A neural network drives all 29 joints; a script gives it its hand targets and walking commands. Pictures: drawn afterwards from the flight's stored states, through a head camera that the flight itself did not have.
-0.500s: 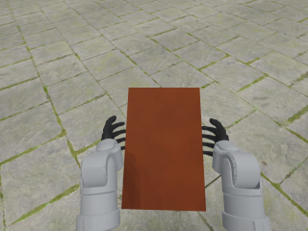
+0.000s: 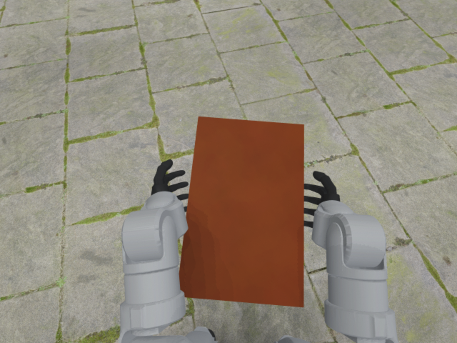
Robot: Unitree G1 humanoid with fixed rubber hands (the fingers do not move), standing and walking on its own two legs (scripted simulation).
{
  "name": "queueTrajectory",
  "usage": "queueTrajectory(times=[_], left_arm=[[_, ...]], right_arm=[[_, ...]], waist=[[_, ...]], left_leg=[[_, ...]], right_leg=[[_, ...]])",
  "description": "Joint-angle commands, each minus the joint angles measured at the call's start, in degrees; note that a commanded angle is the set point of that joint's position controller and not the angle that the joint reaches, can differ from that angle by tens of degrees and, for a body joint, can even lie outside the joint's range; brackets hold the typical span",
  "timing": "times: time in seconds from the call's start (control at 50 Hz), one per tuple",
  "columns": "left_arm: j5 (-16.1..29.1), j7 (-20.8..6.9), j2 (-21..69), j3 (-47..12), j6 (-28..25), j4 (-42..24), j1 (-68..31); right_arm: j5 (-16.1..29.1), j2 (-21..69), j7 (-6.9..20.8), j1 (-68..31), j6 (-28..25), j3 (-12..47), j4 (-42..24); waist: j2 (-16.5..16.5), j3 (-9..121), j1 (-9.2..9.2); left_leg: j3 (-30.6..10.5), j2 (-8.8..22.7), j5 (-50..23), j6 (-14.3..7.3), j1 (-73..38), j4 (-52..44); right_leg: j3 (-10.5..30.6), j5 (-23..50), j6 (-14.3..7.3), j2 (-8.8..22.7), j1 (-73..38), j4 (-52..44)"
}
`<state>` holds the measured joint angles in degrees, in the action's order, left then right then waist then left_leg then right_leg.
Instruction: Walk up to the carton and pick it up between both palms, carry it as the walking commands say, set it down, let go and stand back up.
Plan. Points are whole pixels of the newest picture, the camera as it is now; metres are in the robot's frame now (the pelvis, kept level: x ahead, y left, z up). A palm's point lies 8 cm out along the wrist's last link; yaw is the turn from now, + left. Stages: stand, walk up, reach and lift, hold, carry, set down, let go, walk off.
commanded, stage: carry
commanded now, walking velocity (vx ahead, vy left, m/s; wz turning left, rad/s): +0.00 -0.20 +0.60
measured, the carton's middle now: (242, 212) +0.36 +0.00 -0.05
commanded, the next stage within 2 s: none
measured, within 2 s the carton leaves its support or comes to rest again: neither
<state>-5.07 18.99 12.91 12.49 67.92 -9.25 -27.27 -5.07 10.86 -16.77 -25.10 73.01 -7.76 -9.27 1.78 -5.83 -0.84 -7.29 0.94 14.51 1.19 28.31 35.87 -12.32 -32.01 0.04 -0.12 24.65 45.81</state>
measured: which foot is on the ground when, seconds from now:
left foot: down 0.00-0.10, up 0.12-0.44, down 0.46-1.00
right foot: up 0.00-0.08, down 0.10-0.46, up 0.48-0.62, down 0.64-0.94, up 0.96-1.00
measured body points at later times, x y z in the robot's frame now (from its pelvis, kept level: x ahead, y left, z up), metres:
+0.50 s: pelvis +0.06 +0.02 -0.01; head +0.16 +0.03 +0.43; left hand +0.39 +0.20 +0.06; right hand +0.41 -0.07 +0.04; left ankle +0.05 +0.15 -0.73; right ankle -0.04 -0.07 -0.71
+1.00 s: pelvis +0.19 +0.09 -0.01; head +0.23 +0.10 +0.44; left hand +0.49 +0.28 +0.04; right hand +0.53 +0.01 +0.03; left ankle +0.10 +0.18 -0.73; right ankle +0.09 -0.02 -0.69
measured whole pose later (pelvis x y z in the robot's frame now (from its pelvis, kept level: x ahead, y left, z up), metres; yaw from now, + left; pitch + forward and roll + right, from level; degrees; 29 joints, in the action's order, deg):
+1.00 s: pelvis +0.19 +0.09 -0.01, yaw +8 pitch +7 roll -1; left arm -8.5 9.8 10.3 11.3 59.9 -4.2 -20.4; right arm -6.2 10.7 -10.7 -21.3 62.5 -8.4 -1.0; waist 1.5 3.2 0.0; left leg -2.5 -1.4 27.2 -2.2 20.0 40.0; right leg -13.1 -34.0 1.5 5.1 22.0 54.6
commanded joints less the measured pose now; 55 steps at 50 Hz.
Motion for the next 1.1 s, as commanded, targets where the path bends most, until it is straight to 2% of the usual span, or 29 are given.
queueTrajectory(times=[0.0, 0.02, 0.04, 0.06, 0.08, 0.12, 0.32, 0.38, 0.4, 0.42, 0.44, 0.48, 0.54, 0.6, 0.64, 0.66, 0.7, 0.76, 0.82, 0.84, 0.86, 0.88, 0.9, 0.96, 0.98, 1.02, 1.04, 1.06, 1.08], left_arm=[[26.69, -21.33, 54.15, -39.72, 1.39, -16.78, -33.9], [26.63, -21.55, 54.09, -40.05, 1.82, -16.22, -33.72], [26.15, -21.51, 52.69, -39.51, 1.73, -17.2, -32.58], [25.13, -21.94, 52.54, -39.57, 2.27, -13.74, -29.1], [24.52, -22.38, 52.18, -39.61, 2.9, -12.37, -26.3], [21.92, -23.76, 52.37, -38.31, 3.17, -4.61, -20.96], [20.95, -24.83, 54.42, -38.37, 2.3, 1.0, -16.12], [22.34, -24.74, 55.14, -39.39, 1.63, -0.59, -17.73], [22.83, -24.62, 55.37, -40.18, 1.38, -0.72, -17.84], [22.67, -24.14, 54.19, -40.17, 1.12, -2.55, -16.71], [22.44, -24.42, 56.45, -40.75, 1.05, -1.22, -16.35], [23.54, -24.76, 56.96, -42.02, 0.56, -5.39, -20.26], [24.45, -24.21, 56.84, -42.75, 0.05, -8.03, -24.36], [23.84, -24.37, 56.26, -42.52, 0.59, -6.12, -21.33], [24.14, -24.26, 54.01, -41.75, -0.18, -8.91, -22.16], [23.59, -24.57, 54.36, -41.23, 0.08, -7.21, -21.74], [23.12, -24.98, 55.46, -41.3, 0.06, -4.04, -19.55], [19.68, -25.06, 54.88, -38.94, 0.09, 2.75, -13.86], [14.57, -25.13, 52.44, -34.09, -4.08, 11.79, -8.94], [13.98, -25.25, 51.98, -33.69, -5.9, 13.86, -8.25], [14.68, -25.38, 51.8, -35.05, -7.52, 12.54, -9.13], [18.94, -25.29, 54.08, -39.5, -7.27, 2.92, -13.7], [14.96, -25.37, 53.66, -35.96, -9.07, 9.13, -13.77], [11.44, -24.48, 50.19, -29.76, -15.19, 14.7, -16.16], [16.61, -23.77, 50.65, -34.37, -16.29, 2.39, -19.83], [13.94, -22.96, 47.73, -31.55, -18.4, 4.75, -14.97], [11.28, -22.94, 47.34, -29.17, -19.13, 10.83, -12.86], [15.44, -23.01, 48.3, -34.12, -18.61, 3.58, -14.02], [14.39, -22.95, 47.65, -33.43, -18.79, 7.06, -11.76]], right_arm=[[26.26, 52.41, 19.16, -41.9, -5.15, 35.38, -24.79], [24.87, 52.31, 18.66, -37.96, -4.52, 35.06, -22.28], [25.75, 52.27, 18.25, -39.03, -4.39, 36.36, -24.69], [24.93, 52.69, 18.12, -36.36, -3.76, 36.66, -21.91], [24.65, 53.5, 18.36, -34.59, -3.1, 37.48, -20.29], [23.12, 53.5, 19.24, -35.01, -2.82, 38.54, -15.92], [22.63, 53.81, 20.77, -33.47, -4.21, 38.99, -13.54], [23.01, 54.19, 20.75, -35.29, -5.04, 38.96, -15.74], [22.65, 53.53, 21.06, -33.94, -5.28, 38.16, -15.06], [22.23, 53.56, 21.4, -29.24, -5.54, 37.75, -12.86], [21.31, 53.4, 21.5, -29.28, -5.78, 37.27, -12.41], [22.08, 53.62, 21.24, -30.7, -6.38, 37.73, -15.66], [22.41, 53.62, 20.46, -32.69, -6.66, 36.92, -17.05], [20.97, 52.38, 20.19, -28.73, -6.45, 37.31, -15.65], [23.34, 53.9, 20.23, -31.61, -6.62, 39.43, -19.08], [23.01, 55.16, 20.25, -30.42, -6.31, 39.32, -15.68], [22.7, 54.38, 20.45, -31.0, -6.47, 39.82, -15.61], [20.1, 51.99, 20.99, -29.5, -6.69, 37.98, -12.33], [16.01, 51.45, 21.66, -25.77, -10.56, 33.77, -2.81], [13.67, 50.3, 21.96, -21.59, -12.3, 31.61, 1.73], [13.93, 49.95, 22.04, -22.49, -14.26, 32.56, -0.22], [17.95, 52.04, 21.84, -24.91, -14.18, 37.47, -7.7], [15.99, 50.37, 22.08, -25.6, -15.49, 34.08, -1.34], [9.82, 46.37, 20.81, -27.13, -20.7, 25.39, 5.01], [14.4, 46.08, 19.99, -31.75, -21.42, 29.58, -6.84], [10.56, 42.15, 19.52, -24.74, -23.86, 25.97, -2.49], [7.78, 41.71, 19.48, -22.11, -25.07, 24.31, 2.59], [10.93, 42.2, 19.12, -21.24, -24.61, 29.37, -5.36], [10.34, 42.05, 19.25, -20.29, -24.25, 29.03, -3.21]], waist=[[13.07, 44.19, -0.87], [12.8, 43.45, -0.22], [3.77, 43.44, 0.18], [-9.1, 41.14, -0.2], [-14.14, 39.64, -0.53], [-14.21, 37.03, 0.06], [-15.22, 37.28, 1.75], [-18.23, 40.62, -0.13], [-12.1, 42.95, -1.0], [1.9, 46.09, -2.1], [15.84, 44.15, -0.52], [12.19, 42.73, -0.85], [14.16, 39.35, -0.5], [4.81, 42.87, 0.67], [-16.07, 46.79, 0.27], [-15.72, 45.07, 1.08], [-13.17, 40.12, 1.41], [-13.85, 38.07, 1.76], [-18.06, 39.73, 0.61], [-11.94, 42.49, -0.42], [-0.03, 45.07, -1.81], [16.31, 42.03, -2.2], [20.37, 37.97, -1.52], [8.2, 30.1, -1.39], [9.1, 30.15, -0.74], [11.23, 32.69, -0.16], [9.24, 36.14, 0.87], [3.24, 40.26, 1.64], [-8.36, 42.68, 2.52]], left_leg=[[-15.95, 10.3, -45.61, -7.59, -30.49, -1.76], [-11.88, 8.4, -40.22, -6.08, -22.24, 2.64], [-6.7, 4.67, -24.4, -3.95, -12.17, 7.44], [-0.08, 0.31, 12.76, -2.2, 3.12, 14.36], [5.48, -0.04, 22.11, -1.19, 12.34, 21.71], [7.97, 3.21, 15.8, -1.07, 11.66, 23.55], [14.89, -3.0, 4.85, -0.73, 11.05, 7.03], [14.02, -3.49, -10.15, -2.12, -4.65, -9.17], [8.71, -0.61, -32.56, -4.17, -18.17, -9.7], [-4.83, 8.02, -70.73, -10.11, -38.3, -2.04], [-16.24, 15.4, -105.48, -14.91, -50.95, 1.2], [-14.12, 15.82, -95.46, -16.04, -56.15, 3.58], [-7.05, 10.59, -79.72, -10.89, -44.76, 3.41], [1.77, 6.25, -44.55, -5.11, -20.74, 8.32], [7.43, -0.87, 15.3, -2.2, 3.65, 17.17], [8.93, -1.64, 19.78, -1.65, 9.66, 16.4], [8.93, -0.7, 15.31, -2.01, 11.95, 13.76], [11.62, -2.62, 6.94, -1.49, 8.81, 5.86], [13.88, -6.19, -5.84, -2.75, -0.91, -6.51], [10.66, -3.84, -32.09, -4.16, -16.13, -7.12], [-0.77, 3.63, -73.18, -8.45, -35.93, 1.39], [-8.24, 8.44, -110.57, -14.42, -57.59, 7.21], [-11.45, 12.13, -111.85, -15.91, -63.53, 6.07], [-10.82, 9.47, -94.9, -11.06, -52.3, 1.21], [-8.26, 9.25, -88.1, -10.19, -48.4, 1.57], [-4.06, 8.37, -78.54, -8.36, -41.44, 3.96], [-0.14, 8.02, -71.93, -6.94, -32.97, 7.89], [3.59, 5.81, -55.18, -4.21, -20.35, 15.56], [6.65, 1.58, -15.5, -1.14, -0.38, 26.35]], right_leg=[[9.54, 10.48, 2.27, -0.55, -13.83, -20.27], [10.56, 17.25, 2.02, 2.54, -22.35, -26.49], [12.13, 29.96, 0.12, 8.11, -32.64, -28.16], [15.26, 56.76, -2.34, 18.55, -42.45, -22.24], [14.7, 79.22, -3.99, 24.87, -47.3, -14.46], [6.83, 77.82, -8.4, 24.01, -43.7, -13.67], [3.69, 92.56, -3.79, 19.41, -51.12, -4.26], [-0.77, 95.59, 1.07, 16.6, -43.48, 2.36], [-0.87, 84.46, 3.88, 14.08, -31.02, 7.8], [0.76, 58.09, 6.9, 9.26, -8.93, 15.12], [2.43, 7.22, 7.66, -0.25, 7.1, 18.11], [6.69, -10.18, 7.18, 0.51, 13.48, 6.13], [3.94, 0.97, 6.51, 1.71, 3.49, -11.92], [6.05, 46.69, 2.82, 9.23, -29.21, -22.0], [17.33, 104.42, -3.72, 23.86, -52.73, -9.42], [17.47, 108.17, -6.92, 26.26, -55.32, -8.99], [13.56, 96.75, -7.6, 23.08, -53.34, -8.67], [8.8, 96.11, -4.39, 19.13, -51.55, -5.94], [3.58, 109.88, -0.62, 16.04, -49.29, 2.63], [1.43, 102.18, 2.33, 14.06, -36.4, 9.48], [1.87, 75.16, 5.81, 9.57, -13.99, 17.89], [0.86, 22.7, 7.36, 1.06, 12.19, 21.41], [3.76, -8.74, 6.38, -0.93, 23.85, 19.2], [1.62, -8.68, 4.64, -0.58, 22.28, 6.5], [2.29, -4.08, 4.3, 0.42, 16.65, -1.82], [2.7, 8.46, 3.11, 0.63, 3.31, -12.32], [2.8, 20.82, 1.67, 1.74, -11.68, -18.32], [6.36, 47.55, -0.76, 6.44, -28.85, -19.11], [17.19, 90.59, -6.57, 17.46, -48.36, -12.59]])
